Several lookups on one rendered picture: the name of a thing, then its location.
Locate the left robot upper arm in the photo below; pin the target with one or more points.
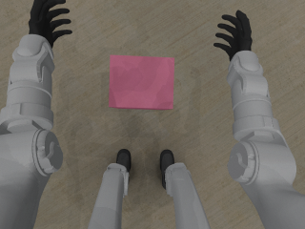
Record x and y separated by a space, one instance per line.
27 160

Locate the robot left forearm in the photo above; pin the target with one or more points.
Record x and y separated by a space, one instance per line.
29 93

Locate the robot right shin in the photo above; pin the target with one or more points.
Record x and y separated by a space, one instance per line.
177 165

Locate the carton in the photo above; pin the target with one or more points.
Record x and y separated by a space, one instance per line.
141 82

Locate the robot right forearm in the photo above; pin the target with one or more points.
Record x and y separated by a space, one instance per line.
252 106

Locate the right robot hand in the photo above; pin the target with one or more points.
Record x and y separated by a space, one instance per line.
241 35

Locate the right robot upper arm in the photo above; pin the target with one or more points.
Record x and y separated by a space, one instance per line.
266 172

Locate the left robot hand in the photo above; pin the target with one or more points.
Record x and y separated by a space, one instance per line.
40 19

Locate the robot right thigh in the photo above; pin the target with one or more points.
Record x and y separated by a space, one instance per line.
188 209

